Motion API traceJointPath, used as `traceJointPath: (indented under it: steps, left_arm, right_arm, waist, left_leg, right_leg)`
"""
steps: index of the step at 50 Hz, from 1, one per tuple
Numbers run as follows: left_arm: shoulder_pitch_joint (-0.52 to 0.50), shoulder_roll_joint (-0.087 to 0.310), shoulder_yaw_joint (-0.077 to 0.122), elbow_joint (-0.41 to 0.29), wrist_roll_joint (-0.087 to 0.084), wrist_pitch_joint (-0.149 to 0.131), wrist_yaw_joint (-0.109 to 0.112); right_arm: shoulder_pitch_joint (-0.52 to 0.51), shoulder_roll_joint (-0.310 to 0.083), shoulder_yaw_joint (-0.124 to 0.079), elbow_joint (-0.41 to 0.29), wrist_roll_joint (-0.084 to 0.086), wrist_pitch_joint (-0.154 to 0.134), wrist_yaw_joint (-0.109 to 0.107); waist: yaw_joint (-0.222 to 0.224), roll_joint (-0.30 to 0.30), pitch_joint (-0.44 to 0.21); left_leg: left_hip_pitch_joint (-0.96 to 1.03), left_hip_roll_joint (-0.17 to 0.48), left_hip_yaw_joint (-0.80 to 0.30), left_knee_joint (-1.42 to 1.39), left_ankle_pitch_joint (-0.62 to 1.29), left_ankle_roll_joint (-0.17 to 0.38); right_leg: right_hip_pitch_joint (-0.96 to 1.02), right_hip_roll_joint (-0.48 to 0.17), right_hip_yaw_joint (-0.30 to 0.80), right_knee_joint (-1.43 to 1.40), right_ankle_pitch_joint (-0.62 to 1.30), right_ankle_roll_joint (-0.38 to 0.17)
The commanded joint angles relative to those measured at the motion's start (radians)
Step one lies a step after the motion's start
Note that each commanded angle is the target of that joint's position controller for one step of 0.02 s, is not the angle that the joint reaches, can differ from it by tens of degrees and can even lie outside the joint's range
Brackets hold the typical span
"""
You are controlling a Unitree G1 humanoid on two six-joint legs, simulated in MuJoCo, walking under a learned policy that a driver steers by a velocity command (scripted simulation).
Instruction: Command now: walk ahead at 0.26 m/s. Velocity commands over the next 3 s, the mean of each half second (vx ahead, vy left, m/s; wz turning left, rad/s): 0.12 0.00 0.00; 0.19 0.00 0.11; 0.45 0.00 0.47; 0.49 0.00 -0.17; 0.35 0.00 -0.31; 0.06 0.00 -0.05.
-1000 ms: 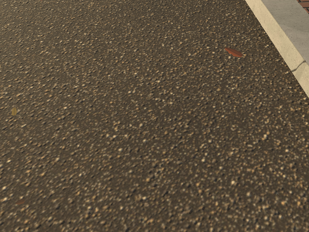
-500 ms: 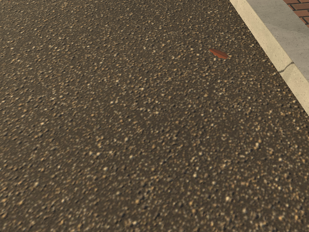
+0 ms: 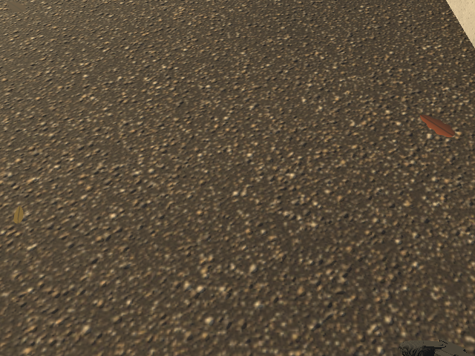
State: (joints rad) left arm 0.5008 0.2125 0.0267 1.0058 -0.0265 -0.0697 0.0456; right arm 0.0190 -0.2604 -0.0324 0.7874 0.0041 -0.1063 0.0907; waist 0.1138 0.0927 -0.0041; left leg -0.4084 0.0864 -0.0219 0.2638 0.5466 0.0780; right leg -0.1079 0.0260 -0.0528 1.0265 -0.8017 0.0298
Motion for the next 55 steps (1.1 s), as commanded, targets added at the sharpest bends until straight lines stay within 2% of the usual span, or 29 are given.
traceJointPath:
  steps: [1,2,3,4,5,6,7,9,11,13,15,17,18,19,22,25,32,35,38,40,42,45,46,47,48,49,51,53,55]
  left_arm:
    - [0.087,0.049,0.014,0.006,0.029,0.015,-0.022]
    - [0.227,-0.011,-0.011,0.022,-0.001,0.009,-0.04]
    - [0.212,0.083,-0.008,-0.023,-0.028,-0.016,-0.046]
    - [0.135,0.129,0.002,-0.054,-0.031,-0.023,-0.042]
    - [0.034,0.101,-0.003,-0.092,-0.055,-0.029,-0.03]
    - [-0.044,0.104,0.0,-0.097,-0.033,-0.004,-0.004]
    - [-0.054,0.087,0.008,-0.093,0.0,0.033,0.009]
    - [-0.04,0.022,0.0,-0.095,0.041,0.045,0.017]
    - [-0.119,0.022,0.002,-0.113,0.031,0.032,0.017]
    - [-0.113,0.034,0.011,-0.107,0.023,0.035,0.01]
    - [-0.114,0.027,0.016,-0.104,0.029,0.047,0.003]
    - [-0.155,0.068,0.03,-0.113,0.052,0.061,0.0]
    - [-0.181,0.126,0.046,-0.119,0.045,0.07,0.004]
    - [-0.214,0.148,0.059,-0.121,0.03,0.079,0.005]
    - [-0.243,0.072,0.054,-0.112,0.03,0.072,0.001]
    - [-0.249,0.072,0.056,-0.095,0.031,0.053,-0.001]
    - [-0.256,0.089,0.058,-0.059,0.025,0.047,-0.002]
    - [-0.236,0.095,0.064,-0.034,0.009,0.052,0.001]
    - [-0.335,0.063,0.054,-0.091,-0.007,0.014,-0.007]
    - [-0.4,0.062,0.053,-0.12,-0.003,-0.021,-0.02]
    - [-0.379,0.065,0.056,-0.112,-0.003,-0.044,-0.039]
    - [-0.14,0.09,0.084,-0.003,0.005,-0.045,-0.046]
    - [0.012,0.157,0.108,0.024,0.013,-0.04,-0.036]
    - [0.124,0.258,0.127,0.035,0.03,-0.042,-0.041]
    - [0.065,0.167,0.093,0.019,0.043,-0.051,-0.038]
    - [-0.032,0.117,0.075,-0.007,0.031,-0.055,-0.037]
    - [-0.145,0.096,0.063,-0.031,0.019,-0.053,-0.04]
    - [-0.141,0.062,0.052,-0.021,0.037,-0.046,-0.038]
    - [-0.114,0.08,0.054,-0.009,0.046,-0.046,-0.028]
  right_arm:
    - [0.445,-0.127,-0.038,0.144,-0.023,0.0,-0.01]
    - [0.509,-0.183,-0.038,0.15,-0.033,0.006,-0.011]
    - [0.528,-0.204,-0.058,0.156,-0.007,0.026,-0.016]
    - [0.443,-0.173,-0.048,0.127,-0.009,0.048,-0.026]
    - [0.308,-0.192,-0.051,0.074,-0.016,0.042,-0.048]
    - [0.178,-0.13,-0.026,0.036,-0.025,0.037,-0.064]
    - [0.066,-0.083,-0.002,0.025,-0.029,0.03,-0.071]
    - [0.07,-0.074,-0.004,0.051,-0.042,0.016,-0.066]
    - [0.113,-0.065,-0.005,0.074,-0.04,0.016,-0.083]
    - [0.168,-0.075,-0.013,0.102,-0.024,0.026,-0.089]
    - [0.159,-0.055,-0.009,0.116,-0.007,0.039,-0.088]
    - [0.217,-0.014,-0.003,0.138,-0.004,0.049,-0.083]
    - [0.29,-0.004,-0.006,0.147,-0.023,0.055,-0.081]
    - [0.323,-0.008,-0.01,0.153,-0.023,0.062,-0.083]
    - [0.236,-0.013,-0.013,0.132,-0.014,0.089,-0.108]
    - [0.269,-0.008,-0.017,0.143,-0.024,0.092,-0.113]
    - [0.277,-0.013,-0.028,0.159,-0.011,0.096,-0.112]
    - [0.31,-0.045,-0.046,0.178,0.007,0.106,-0.119]
    - [0.387,-0.117,-0.066,0.187,0.024,0.077,-0.122]
    - [0.385,-0.113,-0.065,0.183,0.016,0.044,-0.119]
    - [0.356,-0.105,-0.061,0.175,0.025,0.037,-0.114]
    - [0.246,-0.117,-0.063,0.143,0.039,0.063,-0.113]
    - [0.184,-0.067,-0.049,0.114,0.029,0.059,-0.113]
    - [0.2,0.01,-0.033,0.075,0.032,0.043,-0.118]
    - [0.221,-0.043,-0.048,0.09,0.041,0.031,-0.117]
    - [0.238,-0.055,-0.054,0.094,0.053,0.027,-0.111]
    - [0.237,-0.036,-0.059,0.112,0.046,0.034,-0.11]
    - [0.238,-0.023,-0.065,0.117,0.036,0.05,-0.096]
    - [0.208,-0.006,-0.066,0.097,0.026,0.065,-0.087]
  waist:
    - [-0.18,0.102,-0.138]
    - [-0.168,0.238,-0.299]
    - [-0.198,0.229,-0.428]
    - [-0.177,0.104,-0.437]
    - [-0.139,0.017,-0.399]
    - [-0.096,-0.09,-0.302]
    - [-0.026,-0.147,-0.156]
    - [-0.019,-0.059,-0.091]
    - [-0.051,0.018,-0.118]
    - [-0.061,0.027,-0.178]
    - [-0.041,-0.011,-0.169]
    - [-0.068,-0.068,-0.103]
    - [-0.13,-0.146,-0.068]
    - [-0.15,-0.203,-0.019]
    - [-0.112,-0.176,0.056]
    - [-0.124,-0.187,0.016]
    - [-0.12,-0.121,-0.029]
    - [-0.127,-0.067,0.004]
    - [-0.163,0.073,0.15]
    - [-0.165,0.071,0.186]
    - [-0.137,0.04,0.139]
    - [-0.017,-0.01,0.031]
    - [0.052,-0.15,-0.004]
    - [0.06,-0.427,-0.07]
    - [0.018,-0.304,-0.041]
    - [-0.033,-0.234,0.035]
    - [-0.075,-0.177,0.08]
    - [-0.088,-0.204,0.056]
    - [-0.091,-0.176,0.052]
  left_leg:
    - [0.619,0.121,-0.034,0.103,0.532,0.052]
    - [0.976,0.258,-0.107,0.474,0.859,0.122]
    - [1.044,0.332,-0.276,0.482,0.676,0.226]
    - [0.928,0.342,-0.322,0.394,0.385,0.261]
    - [0.729,0.407,-0.423,0.223,-0.194,0.311]
    - [0.469,0.405,-0.486,0.122,-0.339,0.304]
    - [0.143,0.322,-0.358,0.064,-0.227,0.263]
    - [-0.015,0.176,-0.158,0.05,-0.104,0.211]
    - [0.013,0.098,-0.052,0.072,0.005,0.165]
    - [0.101,0.109,-0.058,0.088,0.014,0.154]
    - [0.094,0.111,-0.072,0.089,-0.179,0.127]
    - [0.049,0.038,-0.071,0.087,-0.61,0.047]
    - [0.002,-0.032,-0.05,0.079,-0.861,0.009]
    - [-0.022,-0.071,-0.027,0.064,-0.954,-0.012]
    - [0.035,-0.081,0.007,0.08,-0.91,-0.029]
    - [0.106,-0.076,0.014,0.108,-0.808,-0.035]
    - [0.19,-0.069,0.025,0.153,-0.643,-0.041]
    - [0.168,-0.07,0.01,0.143,-1.017,0.007]
    - [0.222,0.19,-0.348,-0.044,-1.296,0.156]
    - [0.258,0.269,-0.475,-0.047,-1.089,0.212]
    - [0.307,0.241,-0.402,0.009,-0.898,0.179]
    - [0.006,0.054,-0.18,0.142,-0.8,0.065]
    - [-0.151,-0.047,-0.066,0.409,-0.779,-0.002]
    - [-0.349,-0.171,-0.004,0.764,-1.051,-0.047]
    - [-0.404,-0.132,-0.145,0.94,-1.11,-0.031]
    - [-0.455,-0.087,-0.17,0.98,-1.013,-0.004]
    - [-0.428,-0.031,-0.158,0.909,-0.826,0.015]
    - [-0.346,-0.018,-0.11,0.862,-0.733,0.01]
    - [-0.345,-0.019,-0.088,0.847,-0.685,-0.004]
  right_leg:
    - [-0.382,0.022,0.046,0.592,0.059,-0.065]
    - [-0.689,0.04,0.174,0.872,-0.155,-0.036]
    - [-0.83,0.002,0.263,0.904,-0.097,-0.023]
    - [-0.847,-0.053,0.26,0.894,-0.042,-0.011]
    - [-0.874,-0.086,0.253,0.702,0.27,-0.024]
    - [-0.777,-0.127,0.192,0.633,0.383,0.0]
    - [-0.568,-0.166,0.192,0.418,0.483,0.032]
    - [-0.381,-0.166,0.158,0.077,0.509,0.059]
    - [-0.257,-0.135,0.129,-0.187,0.574,0.051]
    - [-0.196,-0.095,0.104,-0.289,0.659,0.045]
    - [-0.118,-0.087,0.098,-0.413,0.738,0.01]
    - [-0.053,-0.128,0.139,-0.532,0.882,-0.035]
    - [-0.026,-0.161,0.162,-0.521,0.886,-0.061]
    - [-0.057,-0.157,0.158,-0.529,0.744,-0.077]
    - [-0.173,-0.114,0.144,-0.59,0.583,-0.048]
    - [-0.143,-0.11,0.136,-0.572,0.711,-0.042]
    - [-0.09,-0.095,0.12,-0.537,0.852,-0.046]
    - [-0.162,-0.03,0.052,-0.466,0.47,-0.068]
    - [-0.454,-0.021,-0.002,-0.272,0.366,-0.091]
    - [-0.549,-0.069,0.052,-0.191,0.321,-0.11]
    - [-0.518,-0.086,0.061,-0.286,0.294,-0.118]
    - [0.048,-0.006,-0.007,-0.503,0.61,-0.085]
    - [0.211,-0.15,0.179,-0.604,0.535,-0.122]
    - [0.347,-0.415,0.638,-0.786,0.485,-0.258]
    - [0.292,-0.465,0.714,-0.789,0.467,-0.293]
    - [0.241,-0.442,0.583,-0.784,0.494,-0.255]
    - [0.159,-0.358,0.348,-0.811,0.624,-0.167]
    - [0.117,-0.286,0.165,-0.811,0.821,-0.116]
    - [0.102,-0.28,0.087,-0.821,0.939,-0.125]
